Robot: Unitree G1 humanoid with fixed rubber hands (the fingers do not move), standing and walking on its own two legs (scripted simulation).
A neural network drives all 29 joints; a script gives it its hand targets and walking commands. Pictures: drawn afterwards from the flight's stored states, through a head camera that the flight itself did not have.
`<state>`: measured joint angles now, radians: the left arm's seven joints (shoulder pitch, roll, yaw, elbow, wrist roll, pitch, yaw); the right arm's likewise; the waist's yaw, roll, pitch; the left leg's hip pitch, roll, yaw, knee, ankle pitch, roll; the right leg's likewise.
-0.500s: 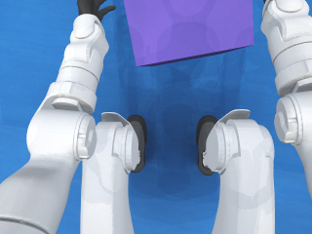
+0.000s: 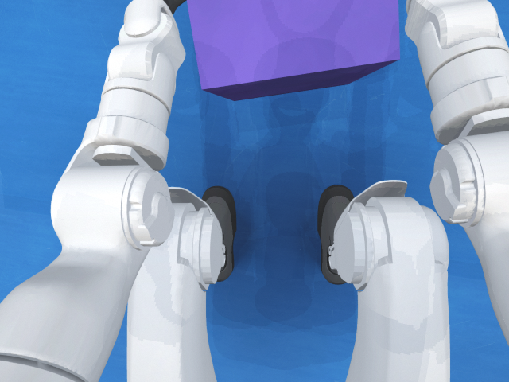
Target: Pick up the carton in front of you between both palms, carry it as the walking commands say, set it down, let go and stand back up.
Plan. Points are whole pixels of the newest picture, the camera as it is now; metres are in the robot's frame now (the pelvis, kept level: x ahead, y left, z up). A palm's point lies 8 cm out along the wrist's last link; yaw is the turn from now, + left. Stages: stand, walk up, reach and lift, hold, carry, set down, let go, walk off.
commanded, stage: reach and lift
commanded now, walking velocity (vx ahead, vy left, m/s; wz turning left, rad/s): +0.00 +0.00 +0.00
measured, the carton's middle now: (284, 11) +0.54 -0.04 -0.24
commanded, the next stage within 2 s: none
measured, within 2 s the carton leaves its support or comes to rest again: leaves its support in 0.02 s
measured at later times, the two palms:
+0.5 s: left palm out of the picture +0.50 +0.11 +0.03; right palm out of the picture +0.49 -0.19 +0.03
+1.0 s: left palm out of the picture +0.47 +0.11 +0.18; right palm out of the picture +0.45 -0.19 +0.17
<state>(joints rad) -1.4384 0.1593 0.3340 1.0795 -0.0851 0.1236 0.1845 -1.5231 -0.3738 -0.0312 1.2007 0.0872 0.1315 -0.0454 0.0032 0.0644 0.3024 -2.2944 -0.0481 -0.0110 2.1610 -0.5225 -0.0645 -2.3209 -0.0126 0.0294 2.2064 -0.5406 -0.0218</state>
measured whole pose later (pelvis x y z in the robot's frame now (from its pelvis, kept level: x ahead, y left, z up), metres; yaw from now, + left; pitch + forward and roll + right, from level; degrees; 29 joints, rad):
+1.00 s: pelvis +0.04 +0.02 +0.22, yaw -6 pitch +36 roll +1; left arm -0.69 -0.15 0.44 0.55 0.16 0.33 0.13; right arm -0.75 -0.01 -0.32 0.66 -0.17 0.40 -0.01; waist 0.01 0.02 -0.24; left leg -1.59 -0.05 -0.04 1.49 -0.52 -0.03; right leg -1.62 0.04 0.07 1.49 -0.49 0.03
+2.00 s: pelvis +0.09 +0.02 +0.41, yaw -7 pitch -4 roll +0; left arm -0.34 -0.17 0.32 0.44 0.31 0.57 0.02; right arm -0.31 0.16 -0.29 0.42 -0.30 0.63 0.00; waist 0.00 0.01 0.00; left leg -0.19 -0.02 -0.06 0.50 -0.24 0.00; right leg -0.21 0.01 0.07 0.49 -0.22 0.02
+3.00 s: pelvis +0.10 +0.02 +0.42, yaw -6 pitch -7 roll +0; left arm -0.24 -0.15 0.21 0.22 0.27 0.72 0.01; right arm -0.22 0.14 -0.16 0.20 -0.25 0.77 -0.02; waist 0.00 0.00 0.01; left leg -0.04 -0.02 -0.07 0.37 -0.20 0.00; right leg -0.06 0.01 0.07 0.36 -0.17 0.01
